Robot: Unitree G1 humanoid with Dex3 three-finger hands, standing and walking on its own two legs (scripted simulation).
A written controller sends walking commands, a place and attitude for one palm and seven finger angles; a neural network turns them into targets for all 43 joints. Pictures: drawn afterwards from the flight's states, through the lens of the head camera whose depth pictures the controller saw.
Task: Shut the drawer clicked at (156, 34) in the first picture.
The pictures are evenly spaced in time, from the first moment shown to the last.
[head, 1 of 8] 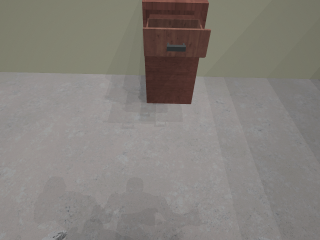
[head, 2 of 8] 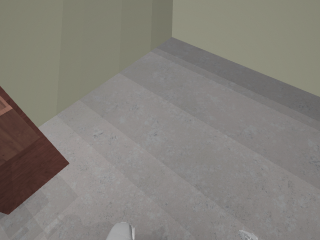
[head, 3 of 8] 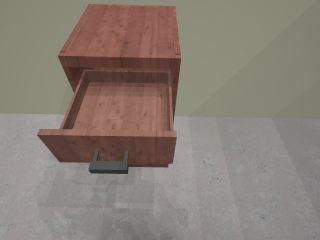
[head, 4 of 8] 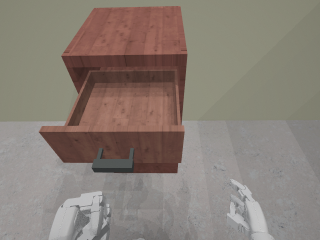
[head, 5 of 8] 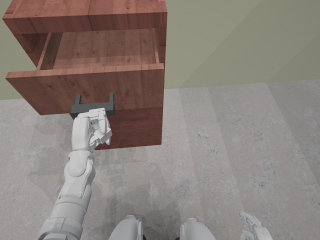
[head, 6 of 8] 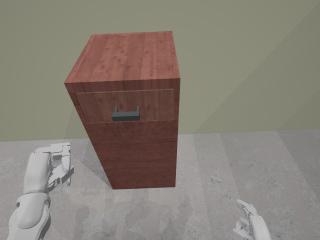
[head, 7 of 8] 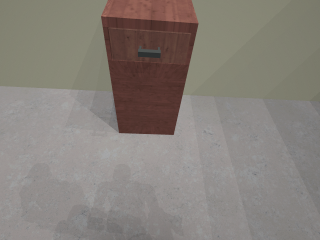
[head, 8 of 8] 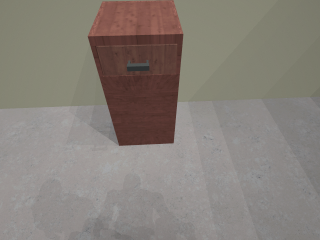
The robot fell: no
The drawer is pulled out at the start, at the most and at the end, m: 0.29 0.29 0.00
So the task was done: yes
